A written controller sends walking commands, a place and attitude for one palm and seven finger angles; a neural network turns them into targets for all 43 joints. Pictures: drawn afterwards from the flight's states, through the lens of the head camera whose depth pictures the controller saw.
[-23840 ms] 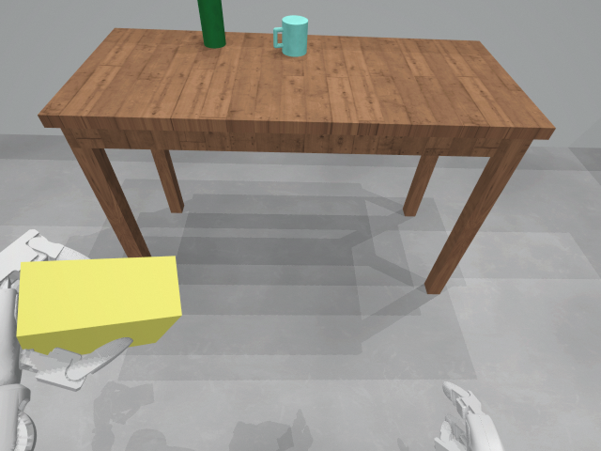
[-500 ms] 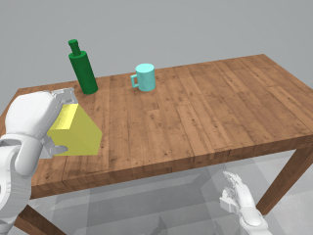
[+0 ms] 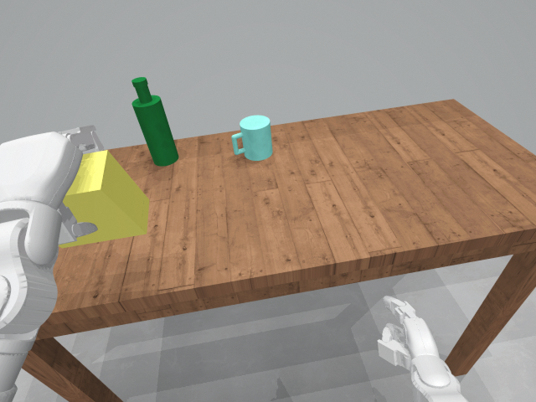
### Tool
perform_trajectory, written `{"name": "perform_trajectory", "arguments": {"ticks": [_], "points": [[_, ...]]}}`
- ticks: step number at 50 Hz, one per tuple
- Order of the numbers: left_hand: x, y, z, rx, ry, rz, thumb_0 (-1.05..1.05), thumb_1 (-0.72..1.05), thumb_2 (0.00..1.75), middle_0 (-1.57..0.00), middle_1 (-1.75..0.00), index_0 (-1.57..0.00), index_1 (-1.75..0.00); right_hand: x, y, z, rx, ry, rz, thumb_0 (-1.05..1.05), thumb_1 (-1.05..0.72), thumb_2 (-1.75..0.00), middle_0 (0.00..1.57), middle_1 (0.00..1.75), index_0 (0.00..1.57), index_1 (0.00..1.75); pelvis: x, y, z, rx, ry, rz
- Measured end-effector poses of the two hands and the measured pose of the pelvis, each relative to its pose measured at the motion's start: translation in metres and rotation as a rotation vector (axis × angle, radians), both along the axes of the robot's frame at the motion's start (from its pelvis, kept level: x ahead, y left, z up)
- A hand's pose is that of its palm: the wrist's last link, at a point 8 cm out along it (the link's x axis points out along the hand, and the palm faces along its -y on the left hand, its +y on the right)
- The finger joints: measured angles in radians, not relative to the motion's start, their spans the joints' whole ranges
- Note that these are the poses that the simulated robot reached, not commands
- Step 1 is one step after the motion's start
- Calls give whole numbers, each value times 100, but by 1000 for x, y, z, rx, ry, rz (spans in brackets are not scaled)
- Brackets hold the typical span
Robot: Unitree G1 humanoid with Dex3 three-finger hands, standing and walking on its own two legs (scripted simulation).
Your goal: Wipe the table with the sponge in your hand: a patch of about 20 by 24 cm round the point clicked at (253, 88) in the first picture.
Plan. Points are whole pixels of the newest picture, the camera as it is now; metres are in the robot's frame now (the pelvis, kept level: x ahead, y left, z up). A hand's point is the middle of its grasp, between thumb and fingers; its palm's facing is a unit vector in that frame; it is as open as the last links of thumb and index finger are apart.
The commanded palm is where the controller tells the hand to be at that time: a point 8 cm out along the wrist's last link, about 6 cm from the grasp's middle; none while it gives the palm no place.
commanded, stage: turn the palm down, sponge in hand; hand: left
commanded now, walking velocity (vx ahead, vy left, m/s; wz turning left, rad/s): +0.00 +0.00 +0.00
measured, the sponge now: (91, 210) +0.26 +0.31 +0.19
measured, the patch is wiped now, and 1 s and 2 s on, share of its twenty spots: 0.00 0.00 0.10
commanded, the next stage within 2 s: move the sponge above the wiping area in 0.06 s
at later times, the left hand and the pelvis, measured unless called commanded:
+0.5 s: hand (85, 194) +0.26 +0.31 +0.22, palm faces +0.27 -0.01 -0.96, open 10.1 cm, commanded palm +0.21 +0.28 +0.26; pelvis +0.02 -0.02 +0.00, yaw -1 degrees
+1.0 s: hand (107, 211) +0.28 +0.31 +0.17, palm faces +0.18 -0.11 -0.98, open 10.0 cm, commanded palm +0.24 +0.28 +0.24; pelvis +0.03 +0.00 +0.00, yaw +0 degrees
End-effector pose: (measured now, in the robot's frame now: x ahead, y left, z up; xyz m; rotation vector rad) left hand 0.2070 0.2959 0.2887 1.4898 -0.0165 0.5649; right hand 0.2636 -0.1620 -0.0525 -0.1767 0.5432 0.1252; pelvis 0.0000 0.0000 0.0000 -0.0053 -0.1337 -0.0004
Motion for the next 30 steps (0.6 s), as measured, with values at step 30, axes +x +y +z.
{"name": "perform_trajectory", "arguments": {"ticks": [30], "points": [[29,-10,-83,-126,355,49,0,-51,104,-73,-136,-75,-136,1,-58,-10,-19,3,-105,1,-90,-90,21,30,20,30,21,-18,-1,4,38,-12]]}}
